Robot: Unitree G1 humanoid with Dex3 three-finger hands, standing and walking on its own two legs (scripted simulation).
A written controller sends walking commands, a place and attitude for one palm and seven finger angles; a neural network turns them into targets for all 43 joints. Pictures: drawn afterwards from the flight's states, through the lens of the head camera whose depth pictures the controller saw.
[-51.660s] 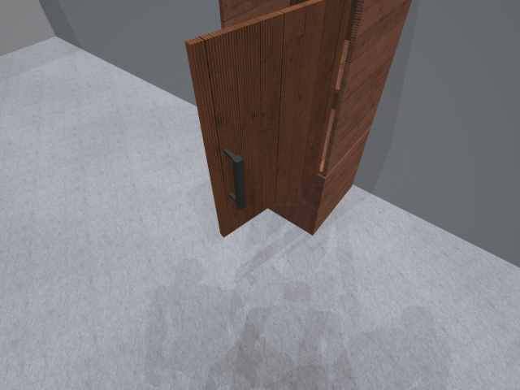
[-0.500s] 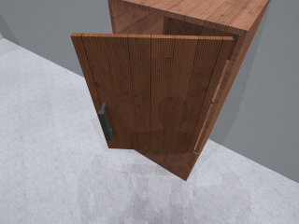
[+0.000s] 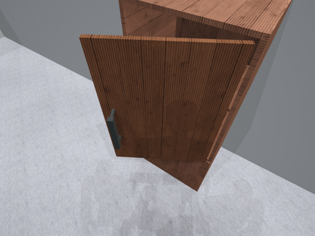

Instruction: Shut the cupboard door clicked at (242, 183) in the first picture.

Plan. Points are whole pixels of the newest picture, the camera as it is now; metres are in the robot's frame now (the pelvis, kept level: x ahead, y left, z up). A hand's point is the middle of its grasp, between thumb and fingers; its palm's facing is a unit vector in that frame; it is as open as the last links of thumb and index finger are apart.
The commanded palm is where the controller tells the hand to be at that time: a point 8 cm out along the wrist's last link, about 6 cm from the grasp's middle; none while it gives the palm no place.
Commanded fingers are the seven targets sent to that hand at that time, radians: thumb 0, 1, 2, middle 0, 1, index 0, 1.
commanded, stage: raise the hand and make a fist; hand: left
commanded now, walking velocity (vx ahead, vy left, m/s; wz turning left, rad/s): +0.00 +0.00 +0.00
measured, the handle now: (115, 129) +0.48 +0.19 -0.09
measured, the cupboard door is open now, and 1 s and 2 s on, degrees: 31 31 31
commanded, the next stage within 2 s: bring the fist close to the handle in 1.90 s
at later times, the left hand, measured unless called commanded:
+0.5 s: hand out of the picture +0.11 +0.17 -0.08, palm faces +0.07 -1.00 -0.04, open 5.7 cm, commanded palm +0.11 +0.22 -0.07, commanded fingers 0.00 0.90 0.90 -0.68 -0.82 -0.68 -0.82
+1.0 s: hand (91, 232) +0.15 +0.18 -0.08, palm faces -0.02 -1.00 -0.02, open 3.5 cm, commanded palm +0.12 +0.24 -0.07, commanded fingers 0.00 0.90 0.90 -1.13 -1.32 -1.13 -1.32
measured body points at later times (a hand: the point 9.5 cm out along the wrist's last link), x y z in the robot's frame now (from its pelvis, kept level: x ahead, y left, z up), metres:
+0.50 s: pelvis -0.04 -0.03 -0.13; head +0.02 -0.02 +0.31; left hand +0.10 +0.22 -0.08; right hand +0.22 -0.25 -0.17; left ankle +0.02 +0.09 -0.74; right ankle -0.03 -0.12 -0.74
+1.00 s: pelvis -0.05 +0.00 -0.12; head +0.02 +0.01 +0.32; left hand +0.14 +0.24 -0.07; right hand +0.14 -0.25 -0.20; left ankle +0.02 +0.10 -0.74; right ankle -0.03 -0.12 -0.74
